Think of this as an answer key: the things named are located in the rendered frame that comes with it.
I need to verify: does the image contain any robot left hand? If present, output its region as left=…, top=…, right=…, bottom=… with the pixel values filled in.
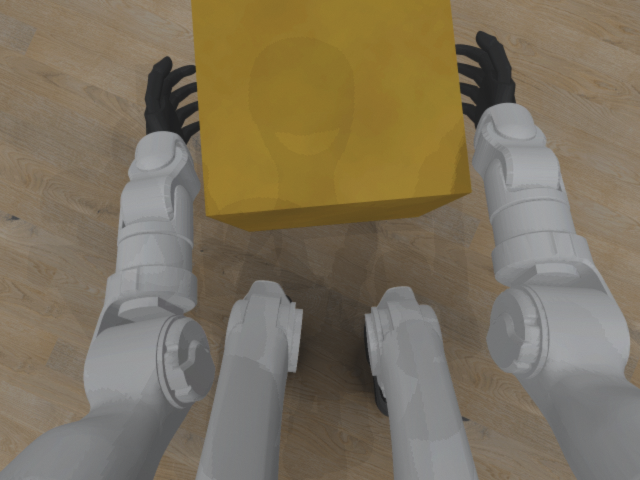
left=144, top=56, right=200, bottom=145

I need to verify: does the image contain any left robot upper arm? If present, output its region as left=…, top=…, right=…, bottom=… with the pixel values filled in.
left=0, top=315, right=215, bottom=480

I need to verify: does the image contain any carton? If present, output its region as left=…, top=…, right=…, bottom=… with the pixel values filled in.
left=191, top=0, right=472, bottom=232

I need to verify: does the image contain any right robot forearm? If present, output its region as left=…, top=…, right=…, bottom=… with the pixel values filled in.
left=472, top=103, right=630, bottom=364

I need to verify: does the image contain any robot right shin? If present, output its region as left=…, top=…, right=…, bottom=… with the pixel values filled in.
left=376, top=286, right=444, bottom=398

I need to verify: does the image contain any right robot foot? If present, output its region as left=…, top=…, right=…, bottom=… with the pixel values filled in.
left=364, top=325, right=389, bottom=417

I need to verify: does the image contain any left robot forearm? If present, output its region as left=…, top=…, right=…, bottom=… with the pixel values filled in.
left=83, top=131, right=201, bottom=401

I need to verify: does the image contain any right robot upper arm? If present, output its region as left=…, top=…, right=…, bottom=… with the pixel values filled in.
left=486, top=284, right=640, bottom=480

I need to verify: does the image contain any robot right hand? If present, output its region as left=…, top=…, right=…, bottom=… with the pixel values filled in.
left=455, top=31, right=516, bottom=129

